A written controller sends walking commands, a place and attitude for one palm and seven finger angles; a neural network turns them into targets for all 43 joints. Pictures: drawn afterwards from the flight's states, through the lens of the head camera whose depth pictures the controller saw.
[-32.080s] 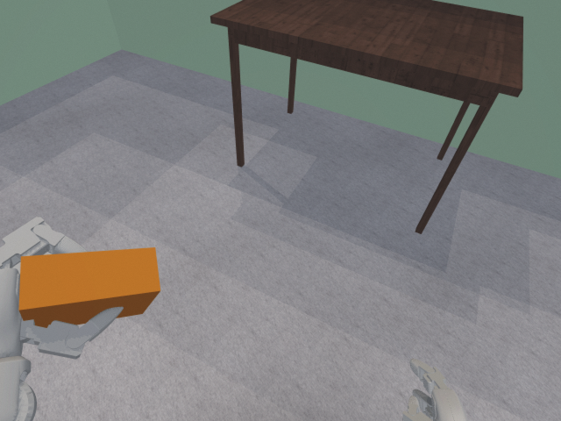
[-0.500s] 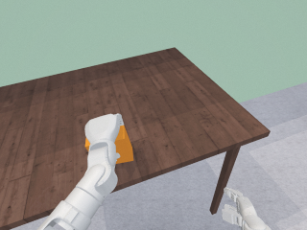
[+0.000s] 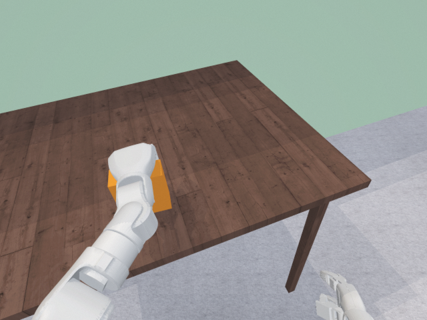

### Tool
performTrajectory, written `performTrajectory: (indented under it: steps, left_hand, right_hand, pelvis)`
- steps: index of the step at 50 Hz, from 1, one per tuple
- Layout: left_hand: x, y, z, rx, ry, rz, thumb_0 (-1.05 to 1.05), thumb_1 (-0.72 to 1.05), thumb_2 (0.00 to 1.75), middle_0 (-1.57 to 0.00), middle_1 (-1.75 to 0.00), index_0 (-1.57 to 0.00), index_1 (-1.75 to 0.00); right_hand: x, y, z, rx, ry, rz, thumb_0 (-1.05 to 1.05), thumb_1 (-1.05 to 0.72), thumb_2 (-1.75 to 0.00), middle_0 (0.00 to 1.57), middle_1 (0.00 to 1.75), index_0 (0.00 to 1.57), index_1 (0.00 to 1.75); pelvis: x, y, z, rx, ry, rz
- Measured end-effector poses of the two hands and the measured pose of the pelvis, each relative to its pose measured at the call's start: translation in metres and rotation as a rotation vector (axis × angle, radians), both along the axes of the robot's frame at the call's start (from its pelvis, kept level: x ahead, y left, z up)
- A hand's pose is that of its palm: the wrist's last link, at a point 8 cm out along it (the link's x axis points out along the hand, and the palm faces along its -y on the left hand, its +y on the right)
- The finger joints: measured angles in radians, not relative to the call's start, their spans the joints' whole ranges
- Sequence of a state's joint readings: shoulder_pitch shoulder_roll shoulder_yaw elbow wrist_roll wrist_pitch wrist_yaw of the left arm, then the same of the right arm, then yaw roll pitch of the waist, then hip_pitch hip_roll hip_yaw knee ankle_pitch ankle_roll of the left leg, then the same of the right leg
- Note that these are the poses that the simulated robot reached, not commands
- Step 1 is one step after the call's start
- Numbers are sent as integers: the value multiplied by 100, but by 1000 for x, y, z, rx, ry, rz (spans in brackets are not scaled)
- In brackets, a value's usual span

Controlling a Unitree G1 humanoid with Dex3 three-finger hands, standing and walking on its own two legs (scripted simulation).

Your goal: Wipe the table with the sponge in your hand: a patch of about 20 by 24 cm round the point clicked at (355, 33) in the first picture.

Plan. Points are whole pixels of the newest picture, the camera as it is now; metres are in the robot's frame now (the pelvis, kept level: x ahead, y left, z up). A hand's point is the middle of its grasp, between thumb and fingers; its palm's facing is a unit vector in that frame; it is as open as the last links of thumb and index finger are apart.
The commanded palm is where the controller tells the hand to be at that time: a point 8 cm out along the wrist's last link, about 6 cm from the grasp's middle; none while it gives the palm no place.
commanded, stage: wipe forward along the third lane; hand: left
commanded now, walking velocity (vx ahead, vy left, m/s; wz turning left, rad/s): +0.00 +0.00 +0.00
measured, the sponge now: (144, 195) +0.36 +0.19 +0.04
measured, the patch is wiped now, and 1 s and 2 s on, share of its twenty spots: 0.85 0.95 0.95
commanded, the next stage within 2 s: wipe back along the third lane in 0.72 s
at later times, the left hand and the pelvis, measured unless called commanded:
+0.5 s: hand (136, 165) +0.41 +0.21 +0.09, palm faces -0.02 -0.06 -1.00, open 8.9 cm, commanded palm +0.39 +0.21 +0.12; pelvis +0.00 +0.01 +0.00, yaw +1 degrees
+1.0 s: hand (131, 156) +0.44 +0.23 +0.09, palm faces +0.00 -0.03 -1.00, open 8.9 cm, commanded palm +0.40 +0.22 +0.12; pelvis +0.02 +0.03 +0.00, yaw +0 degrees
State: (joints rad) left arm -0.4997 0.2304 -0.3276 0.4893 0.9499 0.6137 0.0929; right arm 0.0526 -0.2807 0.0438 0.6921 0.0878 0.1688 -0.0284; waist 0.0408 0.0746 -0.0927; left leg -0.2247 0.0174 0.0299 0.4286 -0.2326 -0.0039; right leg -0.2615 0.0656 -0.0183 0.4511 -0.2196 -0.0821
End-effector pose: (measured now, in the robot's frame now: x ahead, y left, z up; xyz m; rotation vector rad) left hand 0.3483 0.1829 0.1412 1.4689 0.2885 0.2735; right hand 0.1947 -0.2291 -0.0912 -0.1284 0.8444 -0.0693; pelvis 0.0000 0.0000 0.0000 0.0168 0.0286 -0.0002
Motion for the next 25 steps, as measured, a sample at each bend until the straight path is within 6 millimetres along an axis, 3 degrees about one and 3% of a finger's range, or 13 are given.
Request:
performTrajectory:
  steps: [25]
  left_hand:
    - [41, 25, 1, 23, 27, 1, -2, -45, 112, -83, -145, -87, -140]
  right_hand:
    - [-27, 8, -14, -36, 114, -39, 1, -90, -90, 20, 29, 20, 30]
  pelvis:
    - [5, 15, 0, -10, 47, 12]
